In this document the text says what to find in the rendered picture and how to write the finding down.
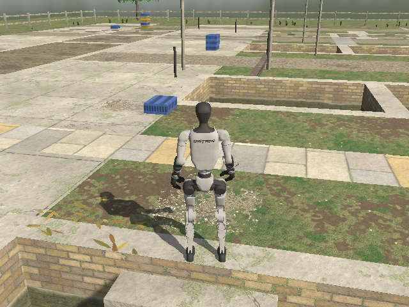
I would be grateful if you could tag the robot left thigh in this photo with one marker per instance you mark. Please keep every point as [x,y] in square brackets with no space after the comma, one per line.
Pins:
[189,190]

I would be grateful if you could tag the robot left hand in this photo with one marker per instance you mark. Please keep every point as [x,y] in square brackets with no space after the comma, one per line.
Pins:
[173,182]

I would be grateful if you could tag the humanoid robot head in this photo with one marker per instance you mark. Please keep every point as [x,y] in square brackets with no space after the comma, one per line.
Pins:
[203,112]

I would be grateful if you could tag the robot right forearm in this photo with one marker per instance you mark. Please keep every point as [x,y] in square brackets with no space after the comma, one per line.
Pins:
[230,167]

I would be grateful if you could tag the robot left upper arm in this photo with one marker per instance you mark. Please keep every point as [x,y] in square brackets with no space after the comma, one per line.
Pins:
[181,146]

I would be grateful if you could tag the robot right hand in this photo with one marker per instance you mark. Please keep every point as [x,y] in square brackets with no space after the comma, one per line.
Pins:
[231,176]

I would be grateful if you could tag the robot right upper arm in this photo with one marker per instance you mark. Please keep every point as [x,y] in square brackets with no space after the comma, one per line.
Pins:
[226,145]

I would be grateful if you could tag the robot left forearm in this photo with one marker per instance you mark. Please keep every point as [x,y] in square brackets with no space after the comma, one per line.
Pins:
[176,170]

